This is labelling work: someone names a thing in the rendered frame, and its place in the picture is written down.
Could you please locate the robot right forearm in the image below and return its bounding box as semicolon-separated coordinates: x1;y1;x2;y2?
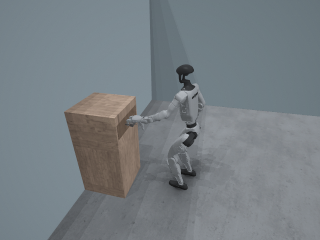
195;107;204;120

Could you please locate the left robot shin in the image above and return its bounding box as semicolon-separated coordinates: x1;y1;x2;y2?
166;157;184;185

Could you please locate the robot left hand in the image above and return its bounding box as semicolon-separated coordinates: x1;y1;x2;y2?
126;115;145;131

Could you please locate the robot left forearm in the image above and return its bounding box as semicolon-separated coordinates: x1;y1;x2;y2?
141;110;167;124

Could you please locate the cabinet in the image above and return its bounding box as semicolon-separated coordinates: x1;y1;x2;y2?
64;92;141;199

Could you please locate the handle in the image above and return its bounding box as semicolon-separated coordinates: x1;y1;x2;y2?
125;122;136;127

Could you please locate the left robot upper arm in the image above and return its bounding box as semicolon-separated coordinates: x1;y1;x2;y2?
164;91;188;119

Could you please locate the drawer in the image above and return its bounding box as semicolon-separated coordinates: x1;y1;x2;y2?
117;105;136;140

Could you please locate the robot left foot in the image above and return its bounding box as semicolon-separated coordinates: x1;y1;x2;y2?
169;180;188;190

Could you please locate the right robot upper arm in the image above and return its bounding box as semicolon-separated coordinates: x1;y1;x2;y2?
192;83;206;109

